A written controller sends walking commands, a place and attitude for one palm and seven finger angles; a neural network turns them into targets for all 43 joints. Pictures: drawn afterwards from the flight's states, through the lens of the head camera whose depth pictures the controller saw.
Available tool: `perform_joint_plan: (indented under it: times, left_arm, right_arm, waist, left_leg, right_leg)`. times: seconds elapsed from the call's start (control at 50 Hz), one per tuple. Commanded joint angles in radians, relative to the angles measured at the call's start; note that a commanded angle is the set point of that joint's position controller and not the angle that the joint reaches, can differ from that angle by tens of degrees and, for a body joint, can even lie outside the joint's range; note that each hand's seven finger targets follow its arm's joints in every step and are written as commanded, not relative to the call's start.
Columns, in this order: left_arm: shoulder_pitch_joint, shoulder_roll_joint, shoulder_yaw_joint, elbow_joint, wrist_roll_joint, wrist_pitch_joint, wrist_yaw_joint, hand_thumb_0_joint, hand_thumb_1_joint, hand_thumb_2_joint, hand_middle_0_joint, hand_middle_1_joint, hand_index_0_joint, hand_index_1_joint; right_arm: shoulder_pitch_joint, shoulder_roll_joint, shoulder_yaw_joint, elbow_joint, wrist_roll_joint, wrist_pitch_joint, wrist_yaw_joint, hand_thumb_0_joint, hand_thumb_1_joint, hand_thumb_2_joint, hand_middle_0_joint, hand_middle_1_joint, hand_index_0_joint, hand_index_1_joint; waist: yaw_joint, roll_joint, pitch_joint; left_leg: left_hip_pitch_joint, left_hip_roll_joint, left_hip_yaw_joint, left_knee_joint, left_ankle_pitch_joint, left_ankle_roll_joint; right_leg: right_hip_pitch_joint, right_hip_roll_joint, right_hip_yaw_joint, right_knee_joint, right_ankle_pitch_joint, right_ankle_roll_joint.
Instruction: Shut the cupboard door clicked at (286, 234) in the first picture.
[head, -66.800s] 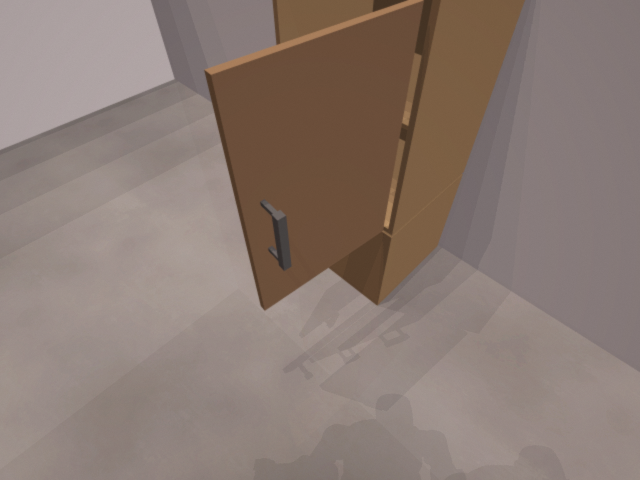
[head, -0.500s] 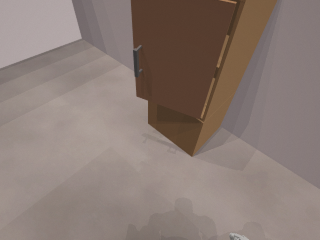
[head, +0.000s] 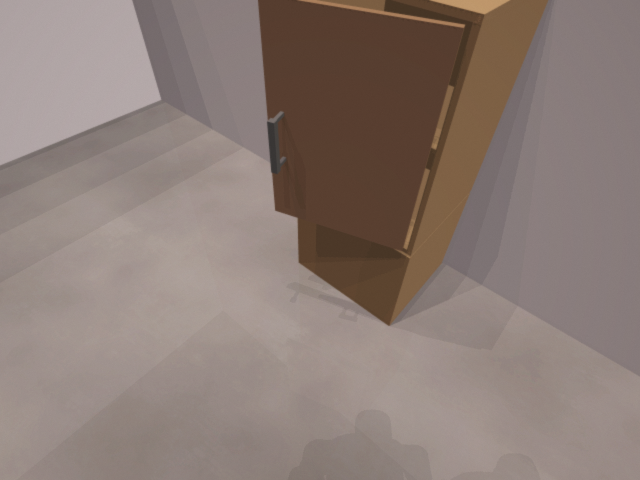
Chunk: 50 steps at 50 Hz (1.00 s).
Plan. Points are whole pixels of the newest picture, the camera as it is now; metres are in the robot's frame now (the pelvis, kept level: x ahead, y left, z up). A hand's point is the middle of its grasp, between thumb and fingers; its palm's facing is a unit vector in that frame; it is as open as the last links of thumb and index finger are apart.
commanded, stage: let the arm hang, fingers relaxed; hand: left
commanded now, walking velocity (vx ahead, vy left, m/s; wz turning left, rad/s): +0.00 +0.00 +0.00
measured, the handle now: (277, 143) +0.88 +0.16 -0.08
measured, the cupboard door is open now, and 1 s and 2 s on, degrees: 18 18 18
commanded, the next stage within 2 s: look to check the result in 0.30 s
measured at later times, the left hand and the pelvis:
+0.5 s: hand out of the picture +0.00 +0.19 -0.18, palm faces +0.02 -0.97 -0.22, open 7.4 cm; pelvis +0.00 +0.00 +0.00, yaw +0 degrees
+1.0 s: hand out of the picture +0.04 +0.20 -0.17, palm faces +0.00 -0.96 -0.27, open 7.4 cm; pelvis +0.02 -0.01 +0.00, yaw +0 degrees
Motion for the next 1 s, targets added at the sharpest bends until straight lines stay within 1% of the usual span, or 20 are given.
perform_joint_plan:
  times: [0.0,0.06,0.08,0.12,0.16,0.18,0.24,0.3,0.42,0.48,0.56,0.68,0.74,0.78,0.8,0.86,0.88,0.9,0.94,0.98]
  left_arm:
    - [0.059,0.108,0.016,-0.024,-0.003,-0.003,0.003,0.0,0.9,0.9,-0.2,-0.3,-0.2,-0.3]
    - [0.054,0.106,0.018,-0.028,-0.001,-0.003,0.003,0.0,0.9,0.9,-0.2,-0.3,-0.2,-0.3]
    - [0.054,0.115,0.02,-0.032,0.0,-0.005,0.003,0.0,0.9,0.9,-0.2,-0.3,-0.2,-0.3]
    - [0.047,0.106,0.019,-0.033,-0.001,-0.004,0.004,0.0,0.9,0.9,-0.2,-0.3,-0.2,-0.3]
    - [0.046,0.11,0.022,-0.036,0.0,-0.005,0.004,0.0,0.9,0.9,-0.2,-0.3,-0.2,-0.3]
    - [0.046,0.12,0.023,-0.039,0.001,-0.008,0.003,0.0,0.9,0.9,-0.2,-0.3,-0.2,-0.3]
    - [0.034,0.113,0.022,-0.04,-0.001,-0.009,0.004,0.0,0.9,0.9,-0.2,-0.3,-0.2,-0.3]
    - [0.03,0.125,0.024,-0.04,0.0,-0.009,0.003,0.0,0.9,0.9,-0.2,-0.3,-0.2,-0.3]
    - [0.014,0.14,0.025,-0.042,0.0,-0.016,0.002,0.0,0.9,0.9,-0.2,-0.3,-0.2,-0.3]
    - [0.009,0.16,0.027,-0.042,0.0,-0.019,0.002,0.0,0.9,0.9,-0.2,-0.3,-0.2,-0.3]
    - [-0.008,0.165,0.026,-0.039,-0.001,-0.018,0.001,0.0,0.9,0.9,-0.2,-0.3,-0.2,-0.3]
    - [-0.019,0.191,0.028,-0.04,-0.001,-0.021,-0.001,0.0,0.9,0.9,-0.2,-0.3,-0.2,-0.3]
    - [-0.04,0.194,0.027,-0.039,-0.001,-0.02,-0.002,0.0,0.9,0.9,-0.2,-0.3,-0.2,-0.3]
    - [-0.044,0.21,0.029,-0.045,-0.001,-0.022,-0.002,0.0,0.9,0.9,-0.2,-0.3,-0.2,-0.3]
    - [-0.051,0.206,0.028,-0.044,-0.002,-0.021,-0.002,0.0,0.9,0.9,-0.2,-0.3,-0.2,-0.3]
    - [-0.06,0.21,0.028,-0.045,-0.002,-0.021,-0.003,0.0,0.9,0.9,-0.2,-0.3,-0.2,-0.3]
    - [-0.058,0.218,0.029,-0.047,-0.001,-0.023,-0.003,0.0,0.9,0.9,-0.2,-0.3,-0.2,-0.3]
    - [-0.067,0.216,0.028,-0.047,-0.001,-0.023,-0.003,0.0,0.9,0.9,-0.2,-0.3,-0.2,-0.3]
    - [-0.073,0.223,0.03,-0.052,-0.002,-0.024,-0.003,0.0,0.9,0.9,-0.2,-0.3,-0.2,-0.3]
    - [-0.072,0.23,0.031,-0.053,-0.001,-0.027,-0.003,0.0,0.9,0.9,-0.2,-0.3,-0.2,-0.3]
  right_arm:
    - [0.026,-0.119,-0.025,-0.039,0.005,-0.018,-0.011,0.0,-0.9,-0.9,0.2,0.3,0.2,0.3]
    - [0.029,-0.121,-0.029,-0.041,0.003,-0.018,-0.011,0.0,-0.9,-0.9,0.2,0.3,0.2,0.3]
    - [0.029,-0.131,-0.029,-0.045,0.005,-0.019,-0.011,0.0,-0.9,-0.9,0.2,0.3,0.2,0.3]
    - [0.032,-0.119,-0.028,-0.043,0.003,-0.02,-0.011,0.0,-0.9,-0.9,0.2,0.3,0.2,0.3]
    - [0.029,-0.122,-0.031,-0.045,0.003,-0.021,-0.01,0.0,-0.9,-0.9,0.2,0.3,0.2,0.3]
    - [0.026,-0.132,-0.031,-0.049,0.006,-0.022,-0.01,0.0,-0.9,-0.9,0.2,0.3,0.2,0.3]
    - [0.021,-0.126,-0.031,-0.048,0.003,-0.023,-0.009,0.0,-0.9,-0.9,0.2,0.3,0.2,0.3]
    - [0.011,-0.135,-0.034,-0.05,0.004,-0.022,-0.009,0.0,-0.9,-0.9,0.2,0.3,0.2,0.3]
    - [-0.008,-0.153,-0.035,-0.053,0.006,-0.024,-0.009,0.0,-0.9,-0.9,0.2,0.3,0.2,0.3]
    - [-0.02,-0.172,-0.036,-0.056,0.009,-0.026,-0.009,0.0,-0.9,-0.9,0.2,0.3,0.2,0.3]
    - [-0.037,-0.182,-0.036,-0.053,0.006,-0.024,-0.008,0.0,-0.9,-0.9,0.2,0.3,0.2,0.3]
    - [-0.066,-0.207,-0.036,-0.059,0.009,-0.025,-0.006,0.0,-0.9,-0.9,0.2,0.3,0.2,0.3]
    - [-0.075,-0.212,-0.035,-0.056,0.006,-0.024,-0.006,0.0,-0.9,-0.9,0.2,0.3,0.2,0.3]
    - [-0.081,-0.222,-0.036,-0.059,0.009,-0.026,-0.005,0.0,-0.9,-0.9,0.2,0.3,0.2,0.3]
    - [-0.086,-0.22,-0.036,-0.059,0.006,-0.027,-0.005,0.0,-0.9,-0.9,0.2,0.3,0.2,0.3]
    - [-0.095,-0.223,-0.034,-0.058,0.006,-0.025,-0.004,0.0,-0.9,-0.9,0.2,0.3,0.2,0.3]
    - [-0.098,-0.229,-0.035,-0.062,0.008,-0.025,-0.004,0.0,-0.9,-0.9,0.2,0.3,0.2,0.3]
    - [-0.1,-0.229,-0.036,-0.059,0.006,-0.025,-0.004,0.0,-0.9,-0.9,0.2,0.3,0.2,0.3]
    - [-0.102,-0.232,-0.034,-0.06,0.006,-0.028,-0.004,0.0,-0.9,-0.9,0.2,0.3,0.2,0.3]
    - [-0.106,-0.238,-0.035,-0.063,0.008,-0.028,-0.003,0.0,-0.9,-0.9,0.2,0.3,0.2,0.3]
  waist:
    - [0.003,0.022,0.073]
    - [0.002,0.017,0.082]
    - [0.004,0.014,0.076]
    - [0.0,0.015,0.075]
    - [0.001,0.018,0.067]
    - [0.004,0.0,0.069]
    - [-0.001,0.008,0.061]
    - [-0.003,0.009,0.064]
    - [-0.006,0.0,0.043]
    - [-0.004,-0.003,0.034]
    - [-0.007,0.006,0.041]
    - [-0.003,0.0,0.023]
    - [-0.007,0.004,0.037]
    - [-0.003,-0.001,0.013]
    - [-0.005,0.01,0.016]
    - [-0.004,0.001,0.029]
    - [-0.002,-0.009,0.02]
    - [-0.006,0.003,0.018]
    - [-0.004,0.002,0.004]
    - [-0.003,-0.015,-0.004]
  left_leg:
    - [0.026,0.116,-0.134,-0.116,-0.075,0.0]
    - [0.015,0.115,-0.14,-0.131,-0.107,0.0]
    - [0.021,0.116,-0.138,-0.125,-0.085,0.002]
    - [0.017,0.116,-0.142,-0.13,-0.094,0.0]
    - [0.023,0.117,-0.14,-0.131,-0.089,0.001]
    - [0.03,0.116,-0.137,-0.121,-0.062,0.003]
    - [0.042,0.113,-0.134,-0.116,-0.048,0.001]
    - [0.048,0.113,-0.133,-0.112,-0.047,0.001]
    - [0.081,0.116,-0.126,-0.092,0.023,0.003]
    - [0.094,0.118,-0.125,-0.085,0.061,0.005]
    - [0.096,0.119,-0.125,-0.094,0.039,0.001]
    - [0.114,0.12,-0.128,-0.087,0.071,0.001]
    - [0.106,0.121,-0.128,-0.094,0.062,-0.003]
    - [0.117,0.123,-0.129,-0.087,0.095,-0.002]
    - [0.119,0.123,-0.127,-0.086,0.102,-0.002]
    - [0.11,0.122,-0.13,-0.093,0.085,-0.005]
    - [0.119,0.124,-0.129,-0.087,0.105,-0.003]
    - [0.12,0.124,-0.129,-0.089,0.105,-0.004]
    - [0.123,0.125,-0.128,-0.084,0.135,-0.005]
    - [0.133,0.126,-0.129,-0.079,0.154,-0.004]
  right_leg:
    - [-0.126,-0.083,0.065,-0.088,0.017,-0.046]
    - [-0.131,-0.077,0.07,-0.081,0.018,-0.045]
    - [-0.126,-0.077,0.068,-0.082,0.028,-0.045]
    - [-0.127,-0.077,0.068,-0.076,0.025,-0.043]
    - [-0.125,-0.08,0.068,-0.077,0.031,-0.043]
    - [-0.127,-0.078,0.068,-0.081,0.04,-0.044]
    - [-0.128,-0.083,0.072,-0.082,0.043,-0.043]
    - [-0.134,-0.084,0.071,-0.088,0.04,-0.043]
    - [-0.123,-0.09,0.08,-0.099,0.075,-0.045]
    - [-0.114,-0.091,0.082,-0.105,0.098,-0.046]
    - [-0.112,-0.093,0.084,-0.113,0.082,-0.045]
    - [-0.099,-0.097,0.088,-0.124,0.105,-0.046]
    - [-0.099,-0.099,0.087,-0.127,0.1,-0.045]
    - [-0.083,-0.099,0.089,-0.128,0.125,-0.046]
    - [-0.082,-0.103,0.085,-0.127,0.132,-0.045]
    - [-0.083,-0.103,0.087,-0.135,0.121,-0.045]
    - [-0.082,-0.103,0.086,-0.136,0.138,-0.046]
    - [-0.077,-0.105,0.09,-0.135,0.138,-0.046]
    - [-0.059,-0.106,0.087,-0.132,0.173,-0.045]
    - [-0.058,-0.107,0.085,-0.133,0.194,-0.046]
